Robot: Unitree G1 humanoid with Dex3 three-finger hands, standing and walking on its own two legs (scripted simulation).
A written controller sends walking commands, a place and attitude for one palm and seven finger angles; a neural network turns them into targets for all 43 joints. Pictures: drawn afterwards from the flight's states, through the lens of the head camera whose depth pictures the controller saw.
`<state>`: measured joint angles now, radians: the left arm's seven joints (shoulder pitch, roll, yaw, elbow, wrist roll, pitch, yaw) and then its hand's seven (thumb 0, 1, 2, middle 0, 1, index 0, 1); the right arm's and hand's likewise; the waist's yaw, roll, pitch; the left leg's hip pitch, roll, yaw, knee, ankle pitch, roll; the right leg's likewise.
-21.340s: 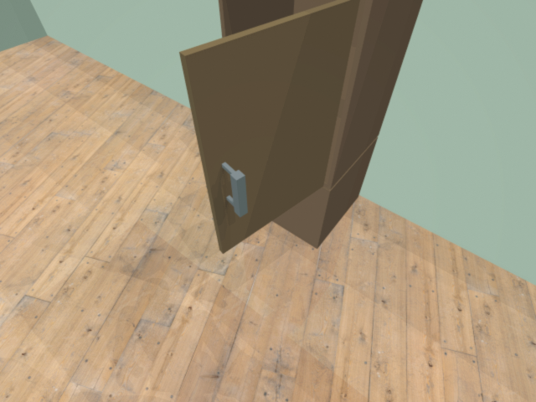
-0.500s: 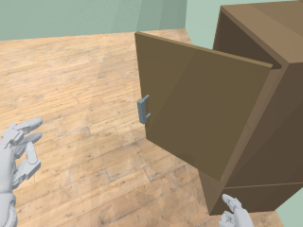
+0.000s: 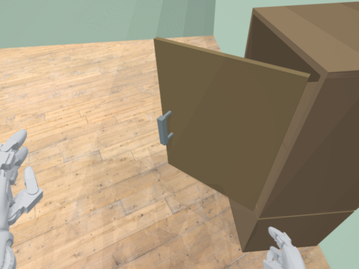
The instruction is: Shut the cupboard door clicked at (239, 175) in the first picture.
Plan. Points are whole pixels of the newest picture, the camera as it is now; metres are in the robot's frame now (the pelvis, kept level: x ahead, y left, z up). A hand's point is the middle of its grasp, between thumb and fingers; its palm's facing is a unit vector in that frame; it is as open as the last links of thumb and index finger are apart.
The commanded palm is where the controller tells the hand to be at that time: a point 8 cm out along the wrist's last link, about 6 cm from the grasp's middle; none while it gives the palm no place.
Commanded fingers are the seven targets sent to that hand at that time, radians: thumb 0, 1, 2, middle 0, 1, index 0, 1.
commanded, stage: step back with the hand held close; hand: left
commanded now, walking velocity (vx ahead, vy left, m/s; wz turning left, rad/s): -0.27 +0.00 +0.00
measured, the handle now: (166, 127) +0.62 +0.13 -0.07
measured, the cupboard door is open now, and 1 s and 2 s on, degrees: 50 50 50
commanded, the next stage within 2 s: stop stepping back and stand still in 1.54 s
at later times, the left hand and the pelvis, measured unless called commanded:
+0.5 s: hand (23, 197) +0.18 +0.29 +0.16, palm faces +0.36 -0.78 -0.51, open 7.4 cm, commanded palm +0.12 +0.33 +0.17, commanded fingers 0.00 0.90 0.90 -0.20 -0.30 -0.20 -0.30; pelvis -0.03 +0.03 -0.01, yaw -1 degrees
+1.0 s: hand out of the picture +0.10 +0.29 +0.16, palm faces +0.46 -0.78 -0.43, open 7.4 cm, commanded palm +0.03 +0.33 +0.17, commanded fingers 0.00 0.90 0.90 -0.20 -0.30 -0.20 -0.30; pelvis -0.10 +0.03 -0.02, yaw +1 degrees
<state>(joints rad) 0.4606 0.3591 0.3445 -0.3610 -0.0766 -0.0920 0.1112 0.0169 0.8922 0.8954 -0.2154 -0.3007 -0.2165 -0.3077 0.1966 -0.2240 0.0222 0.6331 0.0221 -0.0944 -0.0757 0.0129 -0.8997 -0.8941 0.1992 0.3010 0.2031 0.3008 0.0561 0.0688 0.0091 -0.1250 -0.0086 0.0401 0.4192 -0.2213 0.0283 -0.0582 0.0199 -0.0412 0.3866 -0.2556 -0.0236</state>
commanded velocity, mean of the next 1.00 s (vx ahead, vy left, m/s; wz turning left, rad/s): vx -0.30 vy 0.00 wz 0.01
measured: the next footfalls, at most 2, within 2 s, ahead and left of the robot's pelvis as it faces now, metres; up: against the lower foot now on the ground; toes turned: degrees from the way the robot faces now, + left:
right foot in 1.10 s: -0.15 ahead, -0.10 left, +0.00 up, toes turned +5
right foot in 1.70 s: -0.21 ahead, -0.08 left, +0.00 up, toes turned -1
